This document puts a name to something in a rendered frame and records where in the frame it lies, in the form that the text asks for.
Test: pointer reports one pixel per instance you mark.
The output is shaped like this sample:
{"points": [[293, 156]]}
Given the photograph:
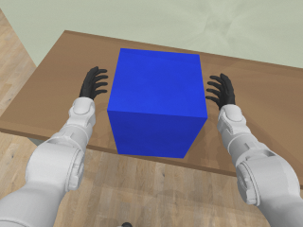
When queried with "table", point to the table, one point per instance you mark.
{"points": [[269, 95]]}

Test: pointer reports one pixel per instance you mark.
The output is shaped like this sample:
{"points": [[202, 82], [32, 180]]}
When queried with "carton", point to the carton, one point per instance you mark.
{"points": [[157, 103]]}

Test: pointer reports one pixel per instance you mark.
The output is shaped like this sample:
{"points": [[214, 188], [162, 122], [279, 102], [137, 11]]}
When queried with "robot right upper arm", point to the robot right upper arm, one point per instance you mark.
{"points": [[270, 185]]}

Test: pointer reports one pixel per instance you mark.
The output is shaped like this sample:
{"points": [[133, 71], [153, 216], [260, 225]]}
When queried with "left robot hand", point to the left robot hand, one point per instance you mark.
{"points": [[89, 86]]}

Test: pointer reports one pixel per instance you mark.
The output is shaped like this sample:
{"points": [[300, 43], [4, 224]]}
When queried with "robot right forearm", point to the robot right forearm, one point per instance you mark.
{"points": [[237, 138]]}

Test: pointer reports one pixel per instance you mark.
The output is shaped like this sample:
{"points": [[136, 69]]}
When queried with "robot left forearm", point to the robot left forearm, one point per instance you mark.
{"points": [[77, 130]]}

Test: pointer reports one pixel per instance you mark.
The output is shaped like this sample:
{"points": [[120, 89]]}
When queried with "robot left upper arm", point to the robot left upper arm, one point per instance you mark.
{"points": [[53, 171]]}

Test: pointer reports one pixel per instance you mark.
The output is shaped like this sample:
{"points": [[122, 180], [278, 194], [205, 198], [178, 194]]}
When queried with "right robot hand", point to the right robot hand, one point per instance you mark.
{"points": [[226, 94]]}

